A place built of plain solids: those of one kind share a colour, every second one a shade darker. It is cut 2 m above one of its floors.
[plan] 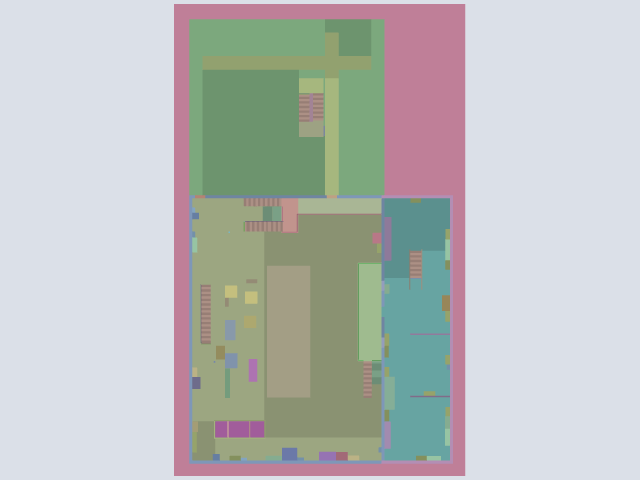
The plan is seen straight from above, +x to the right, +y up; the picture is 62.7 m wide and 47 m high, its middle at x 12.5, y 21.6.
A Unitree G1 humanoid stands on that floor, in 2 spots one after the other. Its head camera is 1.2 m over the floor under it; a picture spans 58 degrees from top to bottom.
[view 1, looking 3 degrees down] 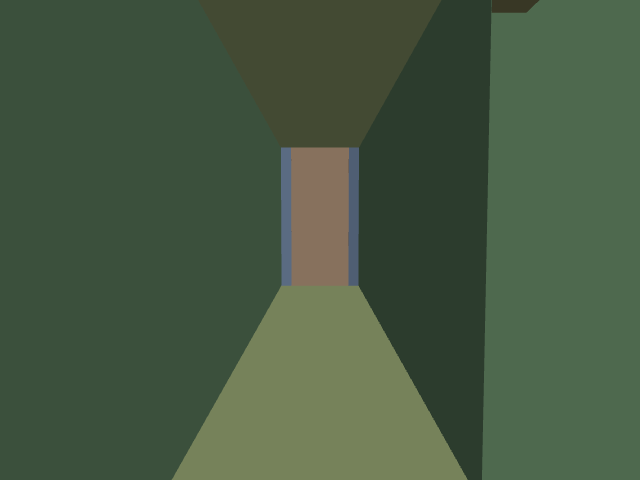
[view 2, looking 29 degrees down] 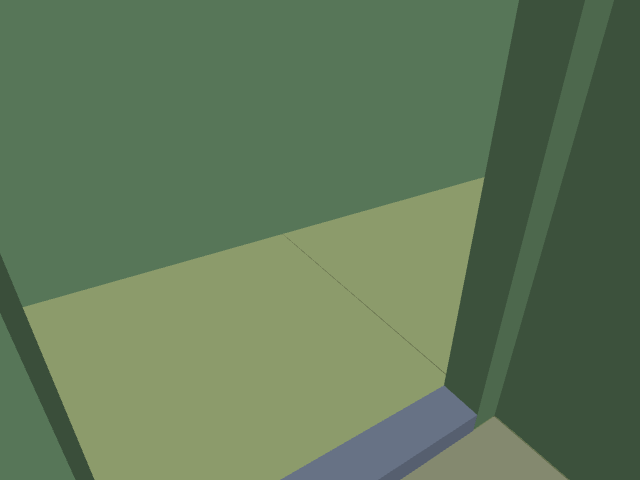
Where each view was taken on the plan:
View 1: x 13.66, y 33.54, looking -90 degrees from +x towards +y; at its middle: floor_wall_bay_mid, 7.57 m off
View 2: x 12.33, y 32.69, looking -32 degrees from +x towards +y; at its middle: floor_house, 2.48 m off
